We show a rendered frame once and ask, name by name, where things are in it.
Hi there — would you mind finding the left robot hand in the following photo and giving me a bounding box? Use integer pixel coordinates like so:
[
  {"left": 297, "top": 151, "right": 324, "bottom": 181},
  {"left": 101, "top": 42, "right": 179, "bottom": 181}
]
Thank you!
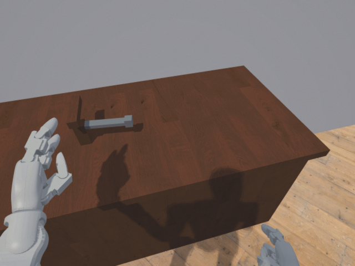
[{"left": 11, "top": 117, "right": 73, "bottom": 213}]

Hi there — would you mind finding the right robot hand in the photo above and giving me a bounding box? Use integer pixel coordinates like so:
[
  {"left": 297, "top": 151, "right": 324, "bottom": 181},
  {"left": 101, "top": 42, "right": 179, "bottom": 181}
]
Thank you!
[{"left": 257, "top": 224, "right": 300, "bottom": 266}]

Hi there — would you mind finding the counter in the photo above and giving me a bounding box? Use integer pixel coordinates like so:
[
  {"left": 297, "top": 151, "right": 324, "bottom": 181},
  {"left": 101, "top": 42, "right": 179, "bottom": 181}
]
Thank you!
[{"left": 0, "top": 65, "right": 330, "bottom": 266}]

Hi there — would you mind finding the left robot forearm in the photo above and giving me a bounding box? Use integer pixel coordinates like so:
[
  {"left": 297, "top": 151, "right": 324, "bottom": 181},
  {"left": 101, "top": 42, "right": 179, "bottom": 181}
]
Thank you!
[{"left": 0, "top": 209, "right": 49, "bottom": 266}]

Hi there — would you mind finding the tap lever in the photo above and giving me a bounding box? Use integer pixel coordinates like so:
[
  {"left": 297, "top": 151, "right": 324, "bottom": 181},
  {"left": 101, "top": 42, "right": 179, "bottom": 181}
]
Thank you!
[{"left": 84, "top": 115, "right": 133, "bottom": 129}]

